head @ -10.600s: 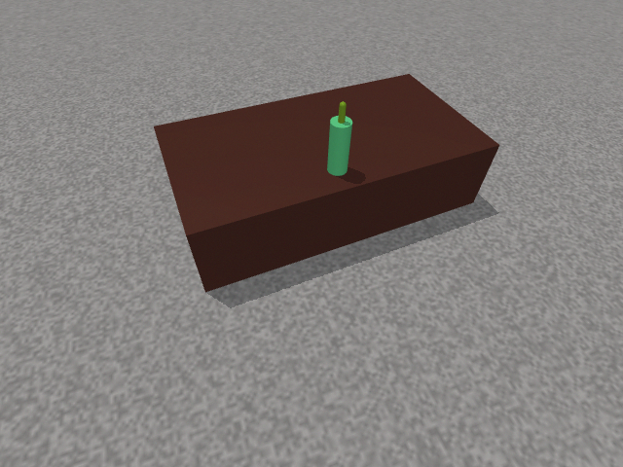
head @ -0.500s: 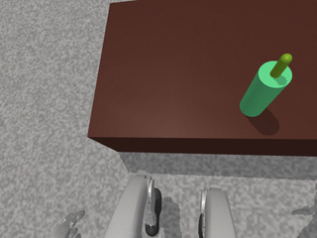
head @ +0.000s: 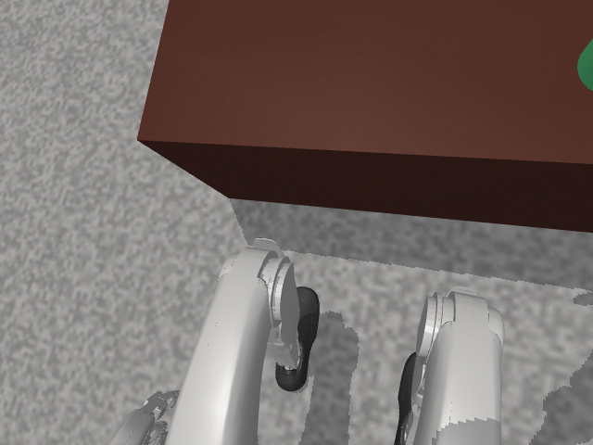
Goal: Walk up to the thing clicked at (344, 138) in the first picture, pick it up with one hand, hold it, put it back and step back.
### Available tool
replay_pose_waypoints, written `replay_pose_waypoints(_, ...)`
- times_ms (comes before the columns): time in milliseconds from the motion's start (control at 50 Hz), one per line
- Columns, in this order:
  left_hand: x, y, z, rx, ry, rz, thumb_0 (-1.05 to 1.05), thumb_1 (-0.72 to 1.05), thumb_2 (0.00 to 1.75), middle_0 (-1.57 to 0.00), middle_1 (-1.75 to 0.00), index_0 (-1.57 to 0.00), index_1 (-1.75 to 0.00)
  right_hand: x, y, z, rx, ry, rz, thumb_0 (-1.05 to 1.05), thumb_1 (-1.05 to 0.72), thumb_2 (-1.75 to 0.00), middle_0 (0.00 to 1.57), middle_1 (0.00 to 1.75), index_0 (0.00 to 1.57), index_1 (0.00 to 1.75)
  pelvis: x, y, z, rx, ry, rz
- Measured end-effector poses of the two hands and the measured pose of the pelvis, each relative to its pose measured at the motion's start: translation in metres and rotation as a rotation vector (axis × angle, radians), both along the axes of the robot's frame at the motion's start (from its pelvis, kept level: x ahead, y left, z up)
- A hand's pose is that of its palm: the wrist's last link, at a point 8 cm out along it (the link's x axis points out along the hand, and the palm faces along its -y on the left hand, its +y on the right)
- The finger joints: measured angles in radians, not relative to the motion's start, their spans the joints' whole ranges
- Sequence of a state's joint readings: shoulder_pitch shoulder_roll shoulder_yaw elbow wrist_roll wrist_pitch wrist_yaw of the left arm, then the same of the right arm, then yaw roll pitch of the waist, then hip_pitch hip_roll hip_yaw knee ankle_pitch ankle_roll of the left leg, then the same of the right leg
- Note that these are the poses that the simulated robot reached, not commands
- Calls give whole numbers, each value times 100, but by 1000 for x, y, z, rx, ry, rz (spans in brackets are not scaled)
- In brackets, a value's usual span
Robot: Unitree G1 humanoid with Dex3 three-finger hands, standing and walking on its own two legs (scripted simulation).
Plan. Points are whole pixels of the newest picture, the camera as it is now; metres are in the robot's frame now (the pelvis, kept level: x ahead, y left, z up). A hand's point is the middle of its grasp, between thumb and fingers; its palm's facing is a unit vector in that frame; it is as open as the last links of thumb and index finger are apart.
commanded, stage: close in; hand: right
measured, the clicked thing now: out of the picture +0.58 -0.26 +0.08
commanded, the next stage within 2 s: rest palm in 0.54 s
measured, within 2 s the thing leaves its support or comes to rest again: leaves its support in 2.00 s
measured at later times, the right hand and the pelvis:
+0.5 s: hand out of the picture +0.56 -0.29 +0.02, palm faces +0.25 +0.97 -0.01, open 17.3 cm; pelvis +0.01 +0.00 +0.00, yaw -3 degrees
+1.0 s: hand out of the picture +0.57 -0.27 +0.01, palm faces +0.26 +0.96 -0.02, open 16.3 cm; pelvis +0.01 +0.00 +0.00, yaw -4 degrees
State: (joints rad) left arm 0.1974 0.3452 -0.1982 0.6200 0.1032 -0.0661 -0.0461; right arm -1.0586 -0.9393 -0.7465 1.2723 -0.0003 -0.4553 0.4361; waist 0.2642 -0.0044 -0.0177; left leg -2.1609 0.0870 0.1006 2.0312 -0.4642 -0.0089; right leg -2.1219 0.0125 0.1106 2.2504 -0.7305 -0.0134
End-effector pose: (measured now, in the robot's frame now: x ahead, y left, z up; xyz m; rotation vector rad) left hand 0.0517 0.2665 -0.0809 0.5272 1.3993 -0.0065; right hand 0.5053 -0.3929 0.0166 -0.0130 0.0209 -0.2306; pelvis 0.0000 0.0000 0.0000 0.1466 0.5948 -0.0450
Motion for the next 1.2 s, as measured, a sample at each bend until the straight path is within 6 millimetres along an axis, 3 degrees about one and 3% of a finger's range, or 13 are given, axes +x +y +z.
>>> replay_pose_waypoints(80,-17,3,-10,17,38,25,0,90,89,-21,-30,-22,-31,5,12,-14,-3,-12,-7,-2,49,-5,7,4,6,4,-3,1,-15,2,-7,0)
replay_pose_waypoints(160,-21,5,-13,31,45,51,0,90,89,-22,-30,-22,-31,11,26,-15,-15,-13,2,-2,49,-5,7,4,6,4,-3,1,-19,-2,0,-3)
replay_pose_waypoints(380,4,9,-1,25,-18,68,0,90,89,-21,-30,-21,-31,19,52,3,8,15,-8,-2,51,-4,7,4,6,4,6,0,-1,-19,26,-18)
replay_pose_waypoints(560,22,13,0,25,-19,45,0,90,89,-22,-31,-21,-32,20,62,-1,7,12,-23,-1,49,-5,7,4,5,4,10,-1,4,-33,41,-27)
replay_pose_waypoints(860,24,9,-6,15,15,55,0,87,92,-22,-30,-20,-33,28,74,-5,-1,7,-25,-1,45,-5,8,4,6,4,13,-2,3,-35,51,-35)
replay_pose_waypoints(1200,5,9,-6,22,65,73,0,89,91,-21,-31,-20,-32,39,75,-4,-11,-2,-43,-1,42,-10,57,30,55,30,9,-1,-1,-34,46,-32)
